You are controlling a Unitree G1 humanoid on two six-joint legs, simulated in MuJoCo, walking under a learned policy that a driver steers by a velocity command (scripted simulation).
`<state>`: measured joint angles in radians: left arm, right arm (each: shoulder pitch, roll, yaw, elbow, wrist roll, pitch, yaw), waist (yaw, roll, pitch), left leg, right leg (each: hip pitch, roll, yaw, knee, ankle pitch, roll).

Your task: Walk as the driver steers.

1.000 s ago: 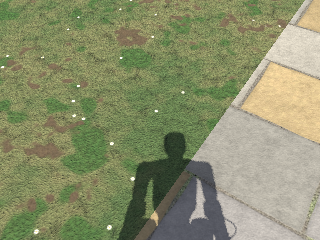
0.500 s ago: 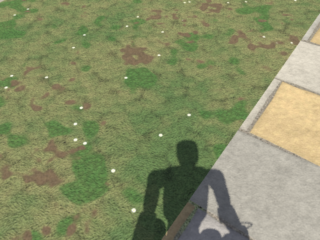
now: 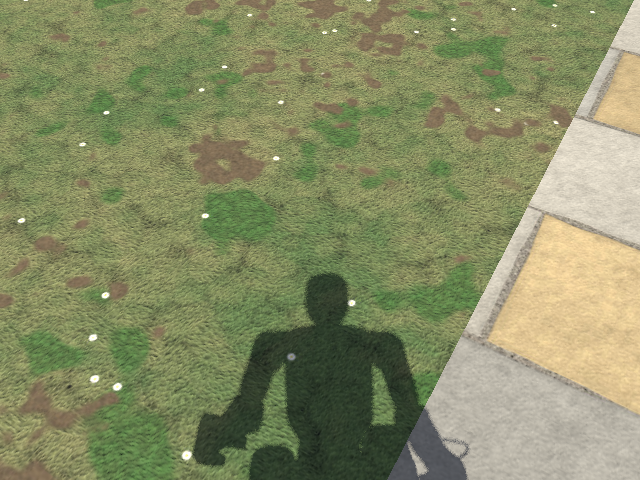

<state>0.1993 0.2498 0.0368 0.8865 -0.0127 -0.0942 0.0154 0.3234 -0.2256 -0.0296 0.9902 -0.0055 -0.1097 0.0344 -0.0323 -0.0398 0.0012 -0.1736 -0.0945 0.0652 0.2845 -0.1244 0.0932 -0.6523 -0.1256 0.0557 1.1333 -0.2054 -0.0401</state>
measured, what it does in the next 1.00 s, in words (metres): walks ahead: right foot, then left foot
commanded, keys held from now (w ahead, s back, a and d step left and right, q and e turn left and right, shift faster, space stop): w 1.00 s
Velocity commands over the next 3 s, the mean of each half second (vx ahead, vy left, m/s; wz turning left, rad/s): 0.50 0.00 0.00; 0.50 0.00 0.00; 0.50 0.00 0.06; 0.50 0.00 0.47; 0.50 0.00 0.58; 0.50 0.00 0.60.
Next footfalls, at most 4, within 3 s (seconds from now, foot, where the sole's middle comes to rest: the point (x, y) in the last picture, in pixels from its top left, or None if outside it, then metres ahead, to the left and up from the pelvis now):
0.30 right None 0.33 -0.17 -0.78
0.86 left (288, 423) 0.65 0.07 -0.78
1.42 right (380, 303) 0.96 -0.16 -0.78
2.00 left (266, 236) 1.20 0.14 -0.78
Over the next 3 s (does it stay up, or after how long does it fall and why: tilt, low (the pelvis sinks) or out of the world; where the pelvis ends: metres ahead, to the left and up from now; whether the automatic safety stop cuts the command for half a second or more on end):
stays up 1.53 0.30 -0.02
